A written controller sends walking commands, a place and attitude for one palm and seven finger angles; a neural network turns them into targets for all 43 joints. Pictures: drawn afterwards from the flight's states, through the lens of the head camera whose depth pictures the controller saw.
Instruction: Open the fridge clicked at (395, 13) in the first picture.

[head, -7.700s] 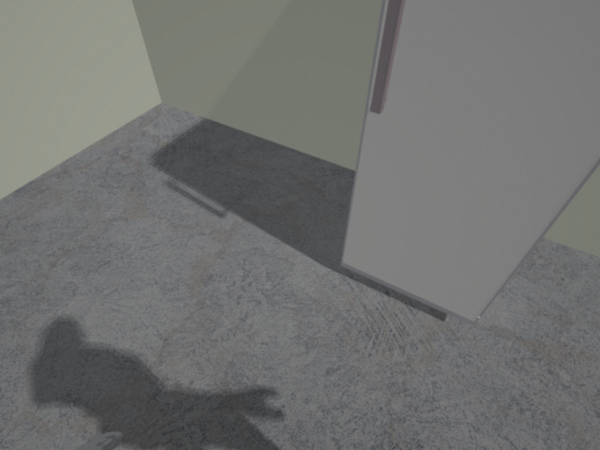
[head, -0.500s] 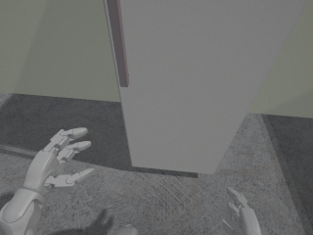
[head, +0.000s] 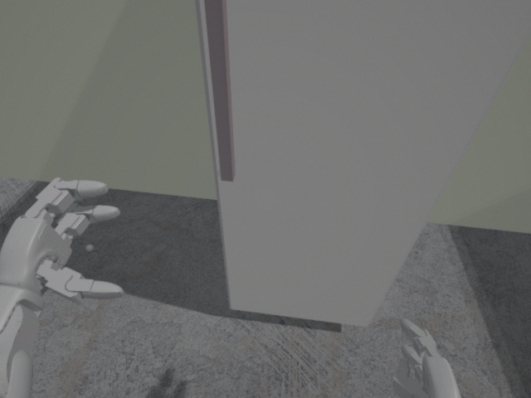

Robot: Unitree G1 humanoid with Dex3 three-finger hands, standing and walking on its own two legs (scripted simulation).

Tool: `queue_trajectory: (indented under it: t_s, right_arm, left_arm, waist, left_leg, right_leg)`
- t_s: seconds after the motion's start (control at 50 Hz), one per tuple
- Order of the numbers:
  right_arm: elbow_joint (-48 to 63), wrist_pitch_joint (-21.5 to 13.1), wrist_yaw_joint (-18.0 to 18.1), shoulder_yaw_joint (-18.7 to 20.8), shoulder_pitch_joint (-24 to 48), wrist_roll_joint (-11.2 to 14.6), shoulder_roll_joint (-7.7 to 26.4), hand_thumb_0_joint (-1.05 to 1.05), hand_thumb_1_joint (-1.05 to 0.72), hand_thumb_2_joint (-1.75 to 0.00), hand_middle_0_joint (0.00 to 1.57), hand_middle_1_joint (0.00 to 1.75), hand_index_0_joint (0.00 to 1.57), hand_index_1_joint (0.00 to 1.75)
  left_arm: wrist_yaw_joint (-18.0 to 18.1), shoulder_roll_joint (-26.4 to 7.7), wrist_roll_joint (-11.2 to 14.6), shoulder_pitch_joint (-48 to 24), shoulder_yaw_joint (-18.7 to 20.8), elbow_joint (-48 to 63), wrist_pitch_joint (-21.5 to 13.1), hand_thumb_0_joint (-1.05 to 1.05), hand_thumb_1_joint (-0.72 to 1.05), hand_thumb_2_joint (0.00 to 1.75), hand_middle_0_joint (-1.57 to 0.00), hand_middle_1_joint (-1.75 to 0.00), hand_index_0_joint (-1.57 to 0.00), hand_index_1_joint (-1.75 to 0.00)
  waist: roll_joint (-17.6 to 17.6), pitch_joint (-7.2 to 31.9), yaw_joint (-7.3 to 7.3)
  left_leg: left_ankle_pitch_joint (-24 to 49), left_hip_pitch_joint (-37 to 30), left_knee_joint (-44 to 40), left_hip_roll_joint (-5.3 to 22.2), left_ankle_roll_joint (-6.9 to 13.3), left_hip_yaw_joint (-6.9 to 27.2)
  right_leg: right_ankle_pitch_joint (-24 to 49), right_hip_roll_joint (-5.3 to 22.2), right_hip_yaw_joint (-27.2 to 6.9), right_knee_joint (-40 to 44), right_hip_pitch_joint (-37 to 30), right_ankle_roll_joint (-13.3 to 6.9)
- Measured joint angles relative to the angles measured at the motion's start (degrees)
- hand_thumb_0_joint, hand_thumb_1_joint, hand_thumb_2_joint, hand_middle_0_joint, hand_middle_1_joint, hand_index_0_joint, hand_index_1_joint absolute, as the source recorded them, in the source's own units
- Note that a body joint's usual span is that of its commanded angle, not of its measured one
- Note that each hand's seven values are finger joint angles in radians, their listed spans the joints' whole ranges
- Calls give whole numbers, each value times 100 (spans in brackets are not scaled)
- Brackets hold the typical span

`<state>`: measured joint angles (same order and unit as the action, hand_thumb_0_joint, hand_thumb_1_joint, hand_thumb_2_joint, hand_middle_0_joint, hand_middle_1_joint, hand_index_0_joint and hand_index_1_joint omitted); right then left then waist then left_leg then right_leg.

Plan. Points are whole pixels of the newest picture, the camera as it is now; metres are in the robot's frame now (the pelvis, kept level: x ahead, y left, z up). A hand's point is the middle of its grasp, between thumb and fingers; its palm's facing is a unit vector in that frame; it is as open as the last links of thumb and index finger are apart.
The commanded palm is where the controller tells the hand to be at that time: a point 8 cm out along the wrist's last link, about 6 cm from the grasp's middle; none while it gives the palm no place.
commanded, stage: raise the hand to about handle height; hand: left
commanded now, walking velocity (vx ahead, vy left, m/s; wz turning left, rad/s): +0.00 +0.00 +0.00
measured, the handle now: (223, 65) +0.56 +0.14 +0.26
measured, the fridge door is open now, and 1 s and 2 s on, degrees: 0 0 0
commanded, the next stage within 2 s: move the hooked fingers beside the handle in 0.88 s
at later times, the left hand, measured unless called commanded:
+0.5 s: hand (72, 199) +0.27 +0.27 +0.20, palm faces +0.04 -1.00 -0.07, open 14.0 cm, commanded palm +0.23 +0.31 +0.20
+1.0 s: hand (89, 205) +0.27 +0.25 +0.20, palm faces +0.04 -1.00 -0.05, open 13.9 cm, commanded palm +0.24 +0.30 +0.20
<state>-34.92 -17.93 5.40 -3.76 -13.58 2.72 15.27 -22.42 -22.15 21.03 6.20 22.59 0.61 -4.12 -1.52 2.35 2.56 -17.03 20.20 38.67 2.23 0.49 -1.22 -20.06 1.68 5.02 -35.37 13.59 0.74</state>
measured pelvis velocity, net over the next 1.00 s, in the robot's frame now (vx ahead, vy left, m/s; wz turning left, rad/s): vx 0.00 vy -0.02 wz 0.00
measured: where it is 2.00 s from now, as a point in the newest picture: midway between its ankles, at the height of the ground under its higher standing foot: outside the picture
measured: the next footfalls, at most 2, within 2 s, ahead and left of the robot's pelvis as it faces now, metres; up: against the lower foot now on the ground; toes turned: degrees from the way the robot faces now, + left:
none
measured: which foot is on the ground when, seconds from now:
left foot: down 0.00-1.00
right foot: down 0.00-1.00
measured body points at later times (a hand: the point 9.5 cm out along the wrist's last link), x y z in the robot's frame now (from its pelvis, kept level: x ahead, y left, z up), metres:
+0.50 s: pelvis -0.01 -0.01 +0.01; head -0.04 -0.03 +0.46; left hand +0.27 +0.33 +0.21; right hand +0.18 -0.23 -0.05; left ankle +0.04 +0.11 -0.72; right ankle -0.01 -0.13 -0.72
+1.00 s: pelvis +0.00 -0.02 +0.01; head -0.04 -0.04 +0.46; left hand +0.26 +0.31 +0.20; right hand +0.19 -0.24 -0.05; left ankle +0.04 +0.11 -0.72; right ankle -0.01 -0.13 -0.72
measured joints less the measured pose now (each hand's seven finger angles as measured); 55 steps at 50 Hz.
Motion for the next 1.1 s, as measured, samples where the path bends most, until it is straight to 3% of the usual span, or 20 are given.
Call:
queue_trajectory:
  t_s: [0.16, 0.32, 0.42, 0.5, 0.68, 0.78, 0.9, 1.1]
  right_arm:
    - [112, 246, 27, -174, 157, 78, -33, 1, -90, -89, 21, 30, 20, 30]
    - [-40, 355, 64, -289, 109, 56, -112, 1, -90, -89, 21, 30, 20, 30]
    - [-102, 464, 95, -295, 75, 145, -38, 1, -90, -89, 21, 30, 20, 30]
    - [-52, 537, 45, -242, 68, 185, 63, 2, -90, -89, 21, 30, 20, 30]
    - [4, 501, -2, -113, -8, 132, 92, 2, -90, -89, 21, 30, 20, 30]
    - [-22, 480, 58, -106, 17, 151, 91, 2, -90, -89, 20, 30, 20, 30]
    - [-25, 511, 93, -133, 107, 163, 81, 2, -90, -89, 20, 30, 20, 30]
    - [-55, 502, 88, -144, 103, 165, 38, 2, -90, -89, 21, 30, 20, 30]
  left_arm:
    - [-247, -211, -129, -646, 15, -521, 1026, -1, -45, 32, -29, -117, -30, -117]
    - [-248, -343, -135, -1133, 293, -451, 957, -1, -49, 30, -30, -120, -31, -120]
    - [-409, -655, -176, -1686, 378, -1046, 1392, -1, -50, 30, -30, -120, -31, -120]
    - [-555, -744, -186, -1735, 305, -1302, 1641, -1, -50, 30, -30, -120, -30, -120]
    - [-393, -349, -144, -1273, 397, -784, 1274, -1, -50, 30, -30, -120, -31, -120]
    - [-250, -388, -219, -1421, 425, -891, 1323, -1, -50, 30, -30, -120, -31, -120]
    - [-373, -463, -214, -1473, 310, -1023, 1467, -1, -50, 30, -30, -120, -30, -120]
    - [-365, -379, -194, -1629, 295, -1190, 1336, -1, -50, 30, -30, -120, -31, -120]
  waist:
    - [-120, -128, 114]
    - [-104, -183, 147]
    - [-174, -146, 117]
    - [-226, -129, 53]
    - [-121, -141, 28]
    - [-147, -167, 65]
    - [-212, -173, 69]
    - [-173, -144, 98]
  left_leg:
    - [219, -308, -380, -45, 10, 25]
    - [378, -604, -706, -28, -34, 49]
    - [473, -693, -869, -29, -56, 72]
    - [533, -662, -946, -24, -64, 47]
    - [514, -766, -993, 39, -112, -18]
    - [524, -825, -1019, 50, -134, 17]
    - [555, -794, -1055, 40, -134, 32]
    - [501, -789, -1004, 38, -141, 41]
  right_leg:
    - [197, 20, 39, 369, -316, 5]
    - [346, -19, 69, 688, -612, -41]
    - [412, -28, 94, 816, -692, -60]
    - [445, -32, 69, 828, -618, -71]
    - [416, -89, -4, 809, -655, -121]
    - [420, -106, 30, 849, -733, -138]
    - [428, -99, 43, 853, -694, -140]
    - [379, -97, 48, 817, -700, -140]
